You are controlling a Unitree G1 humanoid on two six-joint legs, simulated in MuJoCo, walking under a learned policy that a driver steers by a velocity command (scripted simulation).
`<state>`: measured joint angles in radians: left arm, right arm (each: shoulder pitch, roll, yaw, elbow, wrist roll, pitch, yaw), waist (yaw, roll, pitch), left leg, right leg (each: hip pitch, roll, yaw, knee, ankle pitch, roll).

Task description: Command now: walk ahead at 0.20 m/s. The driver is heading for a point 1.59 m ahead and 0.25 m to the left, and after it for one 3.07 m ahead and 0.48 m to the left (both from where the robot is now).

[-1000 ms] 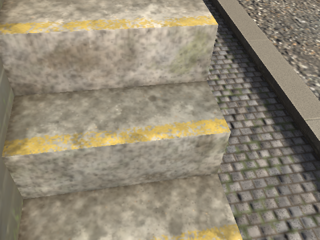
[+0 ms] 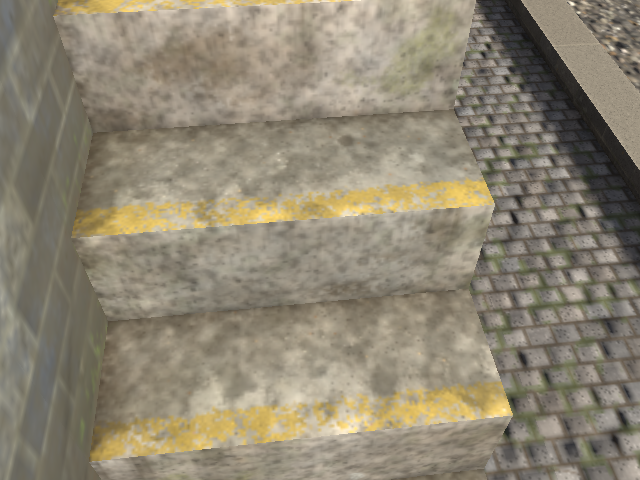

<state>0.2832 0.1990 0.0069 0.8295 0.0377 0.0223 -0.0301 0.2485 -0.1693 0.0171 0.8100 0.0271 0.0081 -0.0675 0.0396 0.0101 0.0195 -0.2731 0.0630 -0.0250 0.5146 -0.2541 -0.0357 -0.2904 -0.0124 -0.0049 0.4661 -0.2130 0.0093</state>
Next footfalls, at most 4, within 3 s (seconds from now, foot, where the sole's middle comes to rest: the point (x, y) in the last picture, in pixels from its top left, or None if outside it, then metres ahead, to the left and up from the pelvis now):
none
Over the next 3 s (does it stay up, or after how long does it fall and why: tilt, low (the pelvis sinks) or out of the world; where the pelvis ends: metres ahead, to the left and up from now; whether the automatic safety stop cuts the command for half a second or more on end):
stays up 0.10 -0.01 0.00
